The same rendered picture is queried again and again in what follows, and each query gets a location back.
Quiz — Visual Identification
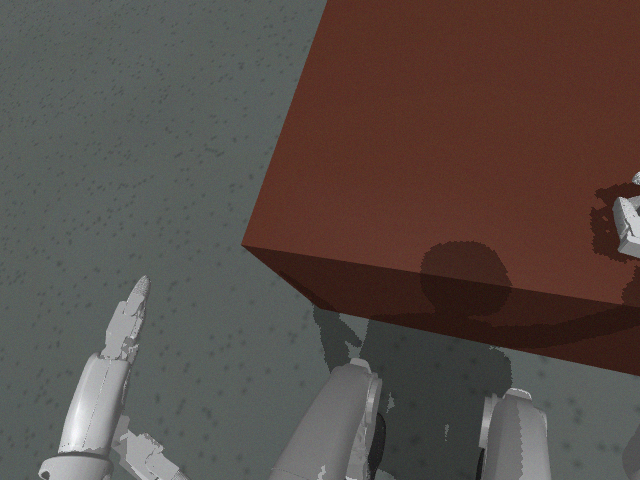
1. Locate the right robot hand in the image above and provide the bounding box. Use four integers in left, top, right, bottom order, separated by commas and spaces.
612, 171, 640, 258

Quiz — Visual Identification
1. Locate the can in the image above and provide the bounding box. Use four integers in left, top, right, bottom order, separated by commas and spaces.
619, 206, 640, 239

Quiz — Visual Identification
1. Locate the right robot arm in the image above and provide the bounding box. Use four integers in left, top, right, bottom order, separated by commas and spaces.
622, 424, 640, 480

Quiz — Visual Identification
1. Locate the left robot arm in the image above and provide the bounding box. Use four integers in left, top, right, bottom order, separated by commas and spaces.
38, 452, 114, 480

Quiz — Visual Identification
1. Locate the left robot hand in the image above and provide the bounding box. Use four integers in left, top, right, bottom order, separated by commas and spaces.
58, 275, 192, 480

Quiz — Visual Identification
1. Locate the left robot foot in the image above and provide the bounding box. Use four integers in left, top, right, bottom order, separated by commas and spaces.
345, 412, 386, 480

